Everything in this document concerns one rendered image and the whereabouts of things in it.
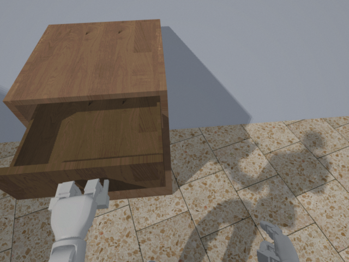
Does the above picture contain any handle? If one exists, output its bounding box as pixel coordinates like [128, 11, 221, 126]
[48, 180, 110, 212]

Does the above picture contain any left robot hand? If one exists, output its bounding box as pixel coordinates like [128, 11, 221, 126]
[51, 178, 103, 241]

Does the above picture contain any drawer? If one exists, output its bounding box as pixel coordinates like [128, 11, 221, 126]
[0, 96, 166, 200]

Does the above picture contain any robot left forearm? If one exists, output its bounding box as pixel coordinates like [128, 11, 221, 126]
[49, 238, 87, 262]

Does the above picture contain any right robot hand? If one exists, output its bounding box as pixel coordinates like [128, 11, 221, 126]
[257, 221, 300, 262]

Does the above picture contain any cabinet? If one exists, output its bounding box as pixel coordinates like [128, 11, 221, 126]
[3, 19, 172, 200]

